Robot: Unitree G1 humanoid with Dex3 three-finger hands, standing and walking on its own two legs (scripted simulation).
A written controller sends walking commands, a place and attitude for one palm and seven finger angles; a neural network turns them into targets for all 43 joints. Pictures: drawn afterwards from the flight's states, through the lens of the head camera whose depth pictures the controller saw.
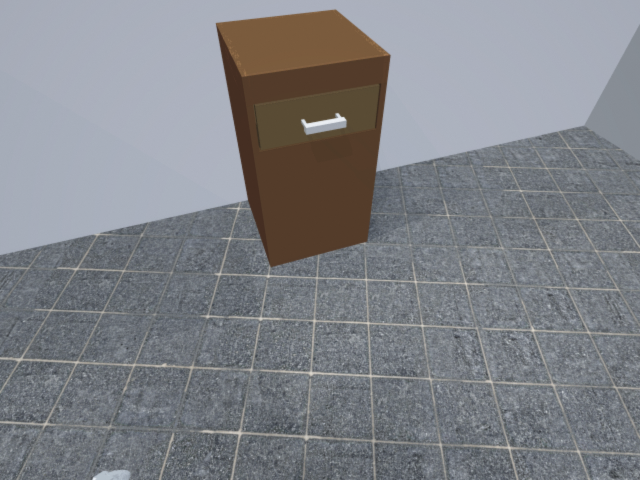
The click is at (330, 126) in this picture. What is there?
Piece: drawer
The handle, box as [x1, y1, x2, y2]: [301, 113, 346, 134]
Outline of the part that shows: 346,120 343,117 341,117 338,113 336,113 336,117 334,119 312,123 306,123 302,119 301,122 304,127 304,131 307,134 344,127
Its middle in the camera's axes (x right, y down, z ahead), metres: +0.00 -0.35 +1.17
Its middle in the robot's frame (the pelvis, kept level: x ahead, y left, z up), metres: +1.11 +0.05 -0.13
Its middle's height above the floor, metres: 0.64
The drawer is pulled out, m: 0.00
